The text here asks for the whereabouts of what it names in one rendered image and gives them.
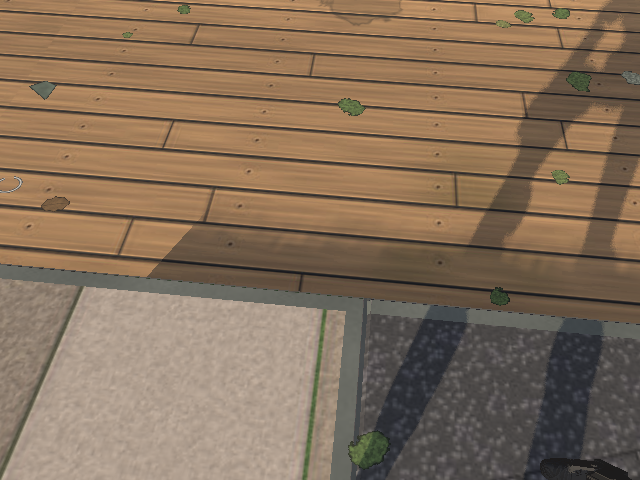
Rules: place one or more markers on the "robot right hand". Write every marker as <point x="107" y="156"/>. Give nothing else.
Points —
<point x="569" y="469"/>

